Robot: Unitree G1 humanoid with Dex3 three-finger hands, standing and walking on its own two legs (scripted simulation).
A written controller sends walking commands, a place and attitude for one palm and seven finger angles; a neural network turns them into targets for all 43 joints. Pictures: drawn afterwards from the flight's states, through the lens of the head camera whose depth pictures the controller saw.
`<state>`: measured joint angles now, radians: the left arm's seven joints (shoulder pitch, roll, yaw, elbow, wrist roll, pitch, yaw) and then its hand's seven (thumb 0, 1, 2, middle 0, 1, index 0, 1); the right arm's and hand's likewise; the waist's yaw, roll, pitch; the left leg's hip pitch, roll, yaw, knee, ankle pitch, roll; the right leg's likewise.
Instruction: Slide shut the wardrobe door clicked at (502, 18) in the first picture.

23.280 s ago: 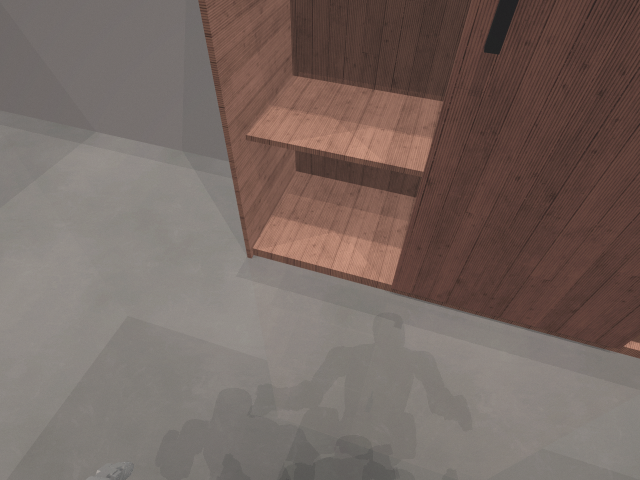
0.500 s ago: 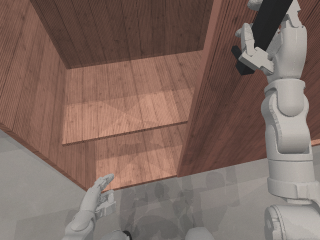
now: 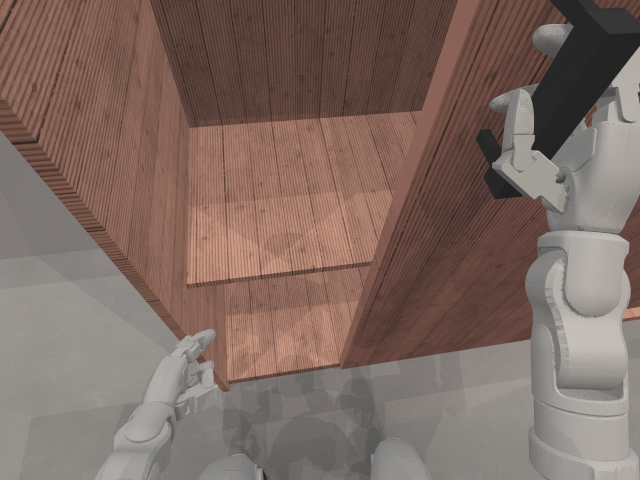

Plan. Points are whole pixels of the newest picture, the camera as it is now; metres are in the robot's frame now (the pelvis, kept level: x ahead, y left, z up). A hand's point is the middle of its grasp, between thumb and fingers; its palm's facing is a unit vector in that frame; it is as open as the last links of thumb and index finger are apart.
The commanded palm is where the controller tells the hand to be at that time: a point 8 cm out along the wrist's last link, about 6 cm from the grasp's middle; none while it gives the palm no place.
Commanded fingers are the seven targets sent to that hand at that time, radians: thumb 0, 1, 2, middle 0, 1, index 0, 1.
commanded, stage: step sideways, sliding the door along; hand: right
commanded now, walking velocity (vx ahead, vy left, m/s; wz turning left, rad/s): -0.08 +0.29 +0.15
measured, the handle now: (532, 100) +0.37 -0.17 +0.27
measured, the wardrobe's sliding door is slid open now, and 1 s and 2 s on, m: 0.33 0.03 0.00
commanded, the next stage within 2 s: stop walking and hold the door there in 1.42 s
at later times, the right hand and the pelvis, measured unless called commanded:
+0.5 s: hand (266, 179) +0.31 +0.04 +0.25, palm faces -0.07 +0.99 -0.07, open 7.1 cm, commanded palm +0.28 +0.00 +0.26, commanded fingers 0.00 -0.90 -0.90 0.45 1.40 0.45 1.40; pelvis -0.03 +0.10 +0.02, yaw +7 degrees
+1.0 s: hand (104, 188) +0.30 +0.14 +0.25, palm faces +0.04 +1.00 -0.02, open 6.9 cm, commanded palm +0.26 +0.13 +0.27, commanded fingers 0.00 -0.90 -0.90 0.45 1.40 0.45 1.40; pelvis -0.06 +0.25 +0.00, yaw +7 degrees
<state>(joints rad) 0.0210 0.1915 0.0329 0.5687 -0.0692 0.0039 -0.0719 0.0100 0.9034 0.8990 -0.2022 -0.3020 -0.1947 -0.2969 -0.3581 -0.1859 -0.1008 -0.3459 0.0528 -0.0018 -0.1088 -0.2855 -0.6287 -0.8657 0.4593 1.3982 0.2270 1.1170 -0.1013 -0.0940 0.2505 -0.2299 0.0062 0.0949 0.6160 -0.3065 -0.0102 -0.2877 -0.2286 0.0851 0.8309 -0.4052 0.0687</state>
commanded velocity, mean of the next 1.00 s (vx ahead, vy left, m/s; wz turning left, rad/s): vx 0.20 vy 0.30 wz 0.01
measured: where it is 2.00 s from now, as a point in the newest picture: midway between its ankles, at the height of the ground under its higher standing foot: outside the picture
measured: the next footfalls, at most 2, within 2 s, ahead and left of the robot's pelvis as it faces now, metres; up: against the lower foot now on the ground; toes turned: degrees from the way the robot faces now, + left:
right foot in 0.10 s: +0.04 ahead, -0.16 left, +0.00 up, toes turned -3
right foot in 0.56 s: +0.01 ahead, +0.00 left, +0.00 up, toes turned +2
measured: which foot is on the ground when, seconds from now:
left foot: down 0.00-0.56, up 0.58-0.82, down 0.84-1.00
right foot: up 0.00-0.08, down 0.10-0.32, up 0.34-0.54, down 0.56-0.84, up 0.86-0.98, down 1.00-1.00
